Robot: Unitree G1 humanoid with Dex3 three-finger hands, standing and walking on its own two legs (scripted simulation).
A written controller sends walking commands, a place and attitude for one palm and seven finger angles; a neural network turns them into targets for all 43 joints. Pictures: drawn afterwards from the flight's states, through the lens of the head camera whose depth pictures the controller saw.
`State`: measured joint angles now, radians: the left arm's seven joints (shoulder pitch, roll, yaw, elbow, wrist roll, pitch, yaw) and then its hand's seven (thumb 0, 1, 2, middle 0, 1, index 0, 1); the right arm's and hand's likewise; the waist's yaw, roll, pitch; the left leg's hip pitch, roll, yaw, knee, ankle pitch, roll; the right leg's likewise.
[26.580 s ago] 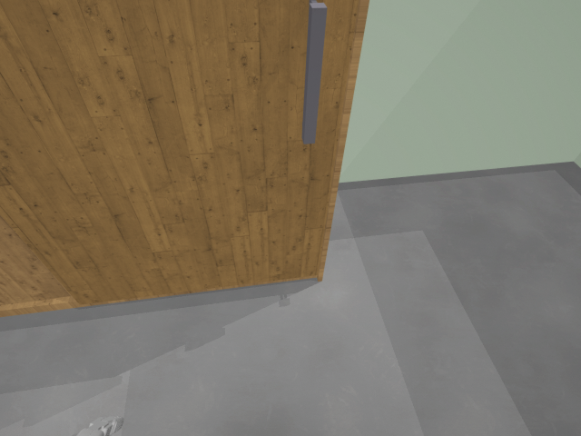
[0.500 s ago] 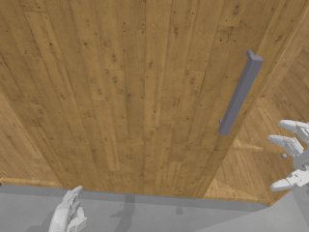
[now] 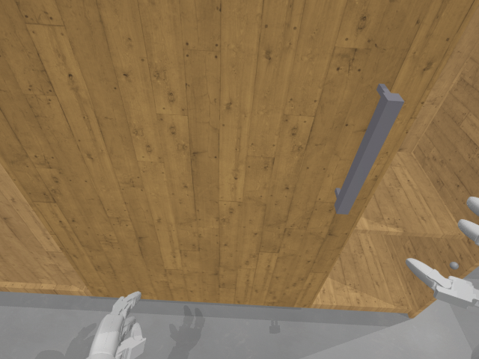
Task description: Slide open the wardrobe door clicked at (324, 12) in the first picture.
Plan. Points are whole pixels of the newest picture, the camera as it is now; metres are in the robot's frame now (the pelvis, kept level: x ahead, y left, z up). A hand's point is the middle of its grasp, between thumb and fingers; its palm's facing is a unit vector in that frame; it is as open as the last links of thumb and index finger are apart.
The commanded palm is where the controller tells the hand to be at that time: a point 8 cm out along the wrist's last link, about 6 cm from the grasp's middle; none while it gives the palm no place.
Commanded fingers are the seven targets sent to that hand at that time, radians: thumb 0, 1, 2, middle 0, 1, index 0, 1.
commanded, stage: draw the hand back to the body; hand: right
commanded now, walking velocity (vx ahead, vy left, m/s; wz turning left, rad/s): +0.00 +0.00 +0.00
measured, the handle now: (359, 155) +0.47 -0.25 +0.11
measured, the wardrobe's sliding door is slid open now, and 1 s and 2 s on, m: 0.44 0.44 0.44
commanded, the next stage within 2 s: step back with the hand held close in 0.68 s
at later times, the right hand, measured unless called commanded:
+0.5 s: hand (452, 274) +0.19 -0.25 +0.16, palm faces +0.48 +0.80 -0.35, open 7.7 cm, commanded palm +0.14 -0.29 +0.17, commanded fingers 0.00 -0.90 -0.90 0.20 0.30 0.20 0.30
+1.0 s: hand (455, 274) +0.19 -0.26 +0.16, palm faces +0.43 +0.81 -0.40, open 7.4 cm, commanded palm +0.13 -0.30 +0.17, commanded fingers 0.00 -0.90 -0.90 0.20 0.30 0.20 0.30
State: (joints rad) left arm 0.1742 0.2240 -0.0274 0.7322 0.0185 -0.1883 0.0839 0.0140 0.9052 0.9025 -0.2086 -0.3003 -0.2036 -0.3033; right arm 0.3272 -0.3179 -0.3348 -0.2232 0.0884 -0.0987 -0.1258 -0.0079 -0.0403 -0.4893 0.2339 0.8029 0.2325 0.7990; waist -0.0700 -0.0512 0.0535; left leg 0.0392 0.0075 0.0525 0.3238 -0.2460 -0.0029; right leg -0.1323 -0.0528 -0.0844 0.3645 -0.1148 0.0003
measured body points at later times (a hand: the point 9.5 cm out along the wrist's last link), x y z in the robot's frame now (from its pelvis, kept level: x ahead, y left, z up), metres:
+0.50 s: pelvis +0.01 +0.01 +0.00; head -0.02 +0.03 +0.45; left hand +0.20 +0.23 -0.08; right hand +0.15 -0.29 +0.18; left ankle -0.03 +0.12 -0.74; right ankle +0.06 -0.12 -0.74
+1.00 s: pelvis -0.01 +0.00 -0.01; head -0.02 +0.01 +0.44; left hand +0.18 +0.23 -0.09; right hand +0.16 -0.30 +0.18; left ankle -0.03 +0.12 -0.74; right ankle +0.06 -0.12 -0.74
